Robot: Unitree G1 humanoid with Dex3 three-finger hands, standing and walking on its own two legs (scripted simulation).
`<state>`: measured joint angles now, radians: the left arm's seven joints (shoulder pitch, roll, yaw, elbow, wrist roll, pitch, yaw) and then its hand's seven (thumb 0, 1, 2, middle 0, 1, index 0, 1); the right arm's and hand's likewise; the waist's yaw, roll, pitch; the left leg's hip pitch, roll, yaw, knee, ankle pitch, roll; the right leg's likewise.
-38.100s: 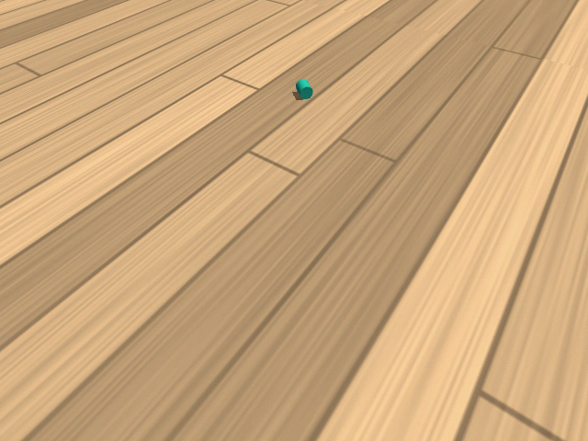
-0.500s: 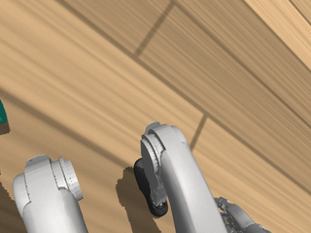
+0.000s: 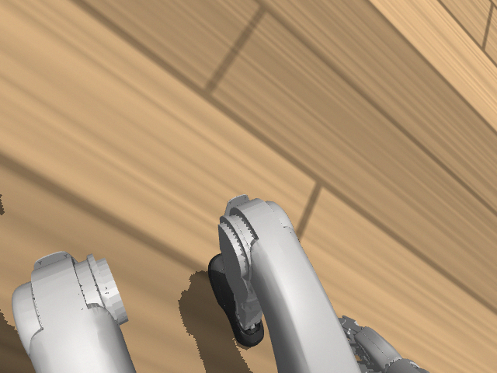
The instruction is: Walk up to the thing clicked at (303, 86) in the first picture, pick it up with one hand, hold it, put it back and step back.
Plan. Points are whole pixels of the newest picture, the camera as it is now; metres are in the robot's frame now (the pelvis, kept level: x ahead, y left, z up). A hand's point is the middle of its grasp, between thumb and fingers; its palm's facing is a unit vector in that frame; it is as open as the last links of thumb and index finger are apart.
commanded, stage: open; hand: left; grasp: from above
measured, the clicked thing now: out of the picture +0.46 +0.32 -0.26
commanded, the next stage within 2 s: withdraw in 0.52 s
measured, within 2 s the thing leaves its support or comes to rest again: neither
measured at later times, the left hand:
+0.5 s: hand out of the picture +0.45 +0.33 -0.22, palm faces -0.44 -0.11 -0.89, open 12.7 cm
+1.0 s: hand out of the picture +0.46 +0.37 -0.13, palm faces -0.28 -0.06 -0.96, open 13.9 cm
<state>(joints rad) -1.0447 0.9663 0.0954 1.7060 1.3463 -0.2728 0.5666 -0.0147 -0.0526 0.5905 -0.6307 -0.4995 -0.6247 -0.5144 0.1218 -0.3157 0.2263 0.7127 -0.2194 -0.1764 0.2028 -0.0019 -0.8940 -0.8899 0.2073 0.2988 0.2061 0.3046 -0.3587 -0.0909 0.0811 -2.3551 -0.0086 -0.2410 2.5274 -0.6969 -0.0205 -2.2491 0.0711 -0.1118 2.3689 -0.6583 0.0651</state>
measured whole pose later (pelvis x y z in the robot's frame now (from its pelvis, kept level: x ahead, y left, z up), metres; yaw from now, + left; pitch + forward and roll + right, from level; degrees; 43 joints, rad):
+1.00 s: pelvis +0.01 +0.00 +0.02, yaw +2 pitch +34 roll -11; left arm -0.93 0.85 0.13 1.36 1.23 -0.13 0.46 0.00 -0.48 0.97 -0.12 -0.98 -0.13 -0.97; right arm 0.16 -0.29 0.12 0.72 -0.16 -0.11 0.22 0.00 -0.91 -0.90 0.21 0.30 0.21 0.30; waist -0.27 -0.01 -0.06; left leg -2.35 -0.01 -0.20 2.45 -0.71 -0.02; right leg -2.25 0.05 -0.09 2.32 -0.68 0.06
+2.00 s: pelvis +0.00 +0.00 +0.09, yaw +6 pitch +37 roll -8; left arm -0.81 0.68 0.07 1.10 1.00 -0.06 0.16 0.00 -0.01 0.94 -0.23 -0.67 -0.22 -0.67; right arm 0.22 -0.25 0.04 0.69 -0.06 0.01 0.13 0.00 -0.90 -0.89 0.21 0.30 0.21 0.30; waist -0.20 0.07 -0.15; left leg -2.18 0.00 -0.12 2.21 -0.69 0.00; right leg -2.10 0.02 -0.03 2.13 -0.68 0.07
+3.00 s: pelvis +0.08 +0.00 +0.40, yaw +13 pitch +12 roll -3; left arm 0.50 0.22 0.04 -0.14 -0.07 0.47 0.05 0.01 0.91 0.90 -0.20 -0.30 -0.20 -0.29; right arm 0.34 -0.21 0.04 0.52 0.03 -0.18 -0.18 0.01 -0.90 -0.89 0.21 0.30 0.21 0.30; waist -0.07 0.06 -0.19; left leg -0.75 0.03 -0.08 1.04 -0.49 -0.02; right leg -0.69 0.00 -0.04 0.96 -0.47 0.02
